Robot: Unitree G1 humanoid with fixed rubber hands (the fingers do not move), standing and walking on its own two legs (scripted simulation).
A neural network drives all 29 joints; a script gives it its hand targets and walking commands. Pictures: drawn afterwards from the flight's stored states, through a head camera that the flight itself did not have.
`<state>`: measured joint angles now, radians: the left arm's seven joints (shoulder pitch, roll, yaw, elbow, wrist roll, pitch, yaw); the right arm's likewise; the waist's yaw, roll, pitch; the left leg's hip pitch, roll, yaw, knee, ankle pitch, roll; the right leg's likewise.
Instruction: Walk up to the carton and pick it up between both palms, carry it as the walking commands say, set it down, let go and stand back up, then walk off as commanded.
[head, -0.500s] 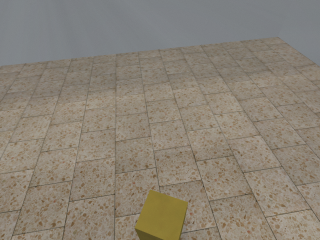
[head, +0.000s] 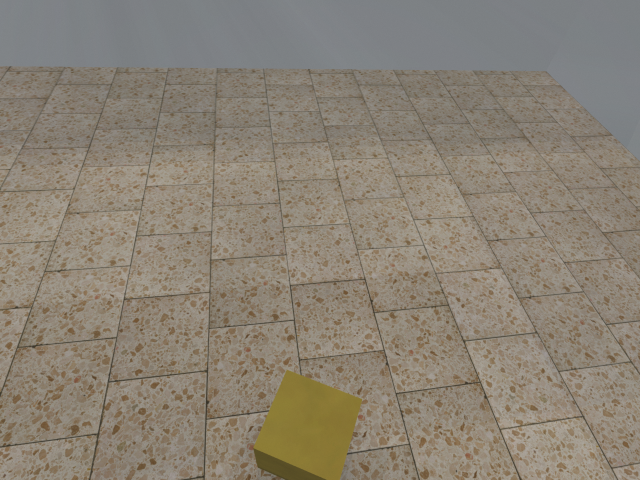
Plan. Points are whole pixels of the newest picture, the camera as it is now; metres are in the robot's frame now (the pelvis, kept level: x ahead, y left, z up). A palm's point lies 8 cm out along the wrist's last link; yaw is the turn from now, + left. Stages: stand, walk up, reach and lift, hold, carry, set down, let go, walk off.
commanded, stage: walk up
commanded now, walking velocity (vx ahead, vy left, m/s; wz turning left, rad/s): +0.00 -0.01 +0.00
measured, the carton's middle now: (307, 435) +0.34 -0.01 -0.66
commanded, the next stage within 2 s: none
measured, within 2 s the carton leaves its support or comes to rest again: neither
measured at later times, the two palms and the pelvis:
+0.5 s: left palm out of the picture -0.01 +0.18 -0.15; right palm out of the picture -0.01 -0.24 -0.15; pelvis +0.01 -0.03 -0.01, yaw +0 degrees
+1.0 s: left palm out of the picture -0.02 +0.41 -0.16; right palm out of the picture -0.05 -0.15 -0.15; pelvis -0.06 +0.12 -0.03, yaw -10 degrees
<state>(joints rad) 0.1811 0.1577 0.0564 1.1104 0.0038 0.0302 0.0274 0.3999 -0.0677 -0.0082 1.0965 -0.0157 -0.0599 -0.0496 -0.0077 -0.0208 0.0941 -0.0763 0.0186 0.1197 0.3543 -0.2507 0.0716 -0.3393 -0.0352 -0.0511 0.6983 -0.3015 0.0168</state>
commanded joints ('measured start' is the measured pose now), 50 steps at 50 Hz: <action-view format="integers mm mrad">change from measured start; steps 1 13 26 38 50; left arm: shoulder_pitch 102 140 198 237 12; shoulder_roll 16 30 23 161 158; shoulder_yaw -2 -19 -19 54 67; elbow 5 19 17 -43 -237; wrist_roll -1 -3 5 42 19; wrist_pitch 12 -37 -50 -19 48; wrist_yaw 16 29 25 31 -9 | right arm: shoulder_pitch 64 22 2 -163 -34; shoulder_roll -121 -124 -99 -241 -578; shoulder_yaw -9 -28 -26 -35 -91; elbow -9 -13 11 -131 -221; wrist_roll -1 -5 3 -25 -10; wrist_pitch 1 45 49 126 70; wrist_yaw -3 8 3 45 15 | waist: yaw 9 -9 6 31 -86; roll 217 -37 20 -219 419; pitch -66 5 -3 -93 -15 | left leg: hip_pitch -40 -80 -62 -450 -311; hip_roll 200 85 85 65 568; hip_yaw -81 -94 -86 -154 -825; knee -2 -51 -64 752 -366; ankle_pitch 748 91 69 -65 -449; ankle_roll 57 -40 -45 -152 -55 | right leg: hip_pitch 104 205 182 64 -380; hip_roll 15 -92 -93 -272 99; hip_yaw -23 94 113 318 285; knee -58 -383 -423 -391 276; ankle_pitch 27 304 204 273 -319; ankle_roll -11 -53 -58 -132 27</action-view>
